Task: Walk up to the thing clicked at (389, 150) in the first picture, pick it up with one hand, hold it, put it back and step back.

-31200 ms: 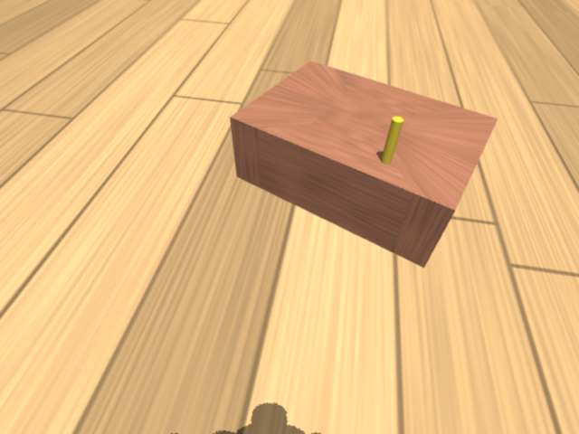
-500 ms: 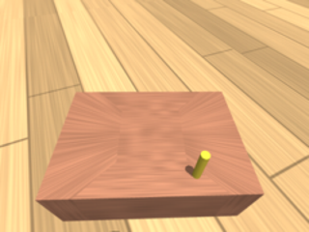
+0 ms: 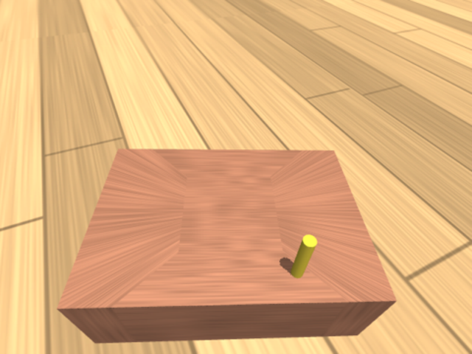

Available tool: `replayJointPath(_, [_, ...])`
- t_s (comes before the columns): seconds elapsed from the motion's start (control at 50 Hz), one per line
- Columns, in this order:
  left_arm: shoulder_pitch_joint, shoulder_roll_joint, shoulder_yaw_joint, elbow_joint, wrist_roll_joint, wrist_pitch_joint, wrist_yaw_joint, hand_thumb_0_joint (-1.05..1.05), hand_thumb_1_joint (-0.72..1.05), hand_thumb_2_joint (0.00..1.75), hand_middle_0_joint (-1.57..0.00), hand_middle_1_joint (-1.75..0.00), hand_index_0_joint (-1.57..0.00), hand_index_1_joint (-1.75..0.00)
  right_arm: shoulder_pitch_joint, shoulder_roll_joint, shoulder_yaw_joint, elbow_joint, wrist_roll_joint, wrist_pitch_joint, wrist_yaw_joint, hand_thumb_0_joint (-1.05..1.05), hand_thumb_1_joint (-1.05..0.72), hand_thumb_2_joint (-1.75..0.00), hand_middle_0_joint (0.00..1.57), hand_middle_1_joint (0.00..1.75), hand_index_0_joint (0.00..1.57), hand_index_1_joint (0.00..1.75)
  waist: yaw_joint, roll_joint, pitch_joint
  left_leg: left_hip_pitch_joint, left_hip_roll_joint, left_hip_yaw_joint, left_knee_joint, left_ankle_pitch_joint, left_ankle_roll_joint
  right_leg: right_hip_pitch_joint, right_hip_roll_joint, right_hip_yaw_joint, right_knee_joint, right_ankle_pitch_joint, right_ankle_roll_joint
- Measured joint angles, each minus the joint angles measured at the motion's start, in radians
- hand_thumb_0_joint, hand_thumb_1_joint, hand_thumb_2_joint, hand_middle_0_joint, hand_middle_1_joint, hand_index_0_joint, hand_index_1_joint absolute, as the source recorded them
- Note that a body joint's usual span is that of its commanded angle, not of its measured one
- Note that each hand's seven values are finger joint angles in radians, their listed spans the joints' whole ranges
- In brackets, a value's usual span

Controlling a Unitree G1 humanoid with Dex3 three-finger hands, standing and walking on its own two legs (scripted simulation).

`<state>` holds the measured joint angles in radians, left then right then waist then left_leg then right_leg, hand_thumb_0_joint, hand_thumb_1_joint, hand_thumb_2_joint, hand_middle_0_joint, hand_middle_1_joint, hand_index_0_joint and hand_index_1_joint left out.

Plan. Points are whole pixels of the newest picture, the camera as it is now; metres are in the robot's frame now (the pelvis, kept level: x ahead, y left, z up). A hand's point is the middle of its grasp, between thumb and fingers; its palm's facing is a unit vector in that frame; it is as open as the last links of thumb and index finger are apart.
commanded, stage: stand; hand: right
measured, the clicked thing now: (302, 257) +0.48 -0.21 -0.32
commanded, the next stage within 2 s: step back in 1.54 s
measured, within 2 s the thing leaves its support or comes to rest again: neither
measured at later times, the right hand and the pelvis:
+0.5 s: hand out of the picture +0.06 -0.25 -0.16, palm faces -0.01 +0.94 -0.34, open 7.4 cm; pelvis +0.00 +0.00 +0.00, yaw +0 degrees
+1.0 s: hand out of the picture +0.08 -0.25 -0.16, palm faces -0.01 +0.94 -0.34, open 7.4 cm; pelvis +0.02 +0.00 +0.00, yaw +0 degrees
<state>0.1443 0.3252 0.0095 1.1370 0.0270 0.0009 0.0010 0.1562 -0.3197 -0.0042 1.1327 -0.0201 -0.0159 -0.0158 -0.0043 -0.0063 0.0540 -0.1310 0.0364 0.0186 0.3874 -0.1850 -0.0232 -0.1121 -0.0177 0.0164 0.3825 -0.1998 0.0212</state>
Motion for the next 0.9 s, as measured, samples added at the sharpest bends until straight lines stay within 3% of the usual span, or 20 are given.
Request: replayJointPath(0.9, [-0.031,0.015,-0.015,0.006,-0.009,-0.009,-0.001,0.00,0.90,0.90,-0.20,-0.30,-0.21,-0.30,-0.039,-0.025,0.005,0.020,0.011,0.002,0.012,0.01,-0.90,-0.90,0.20,0.30,0.21,0.30,-0.005,0.001,0.008,0.016,-0.012,0.004,-0.048,0.004,0.006,0.013,-0.012,0.002,-0.041,0.000,0.008])
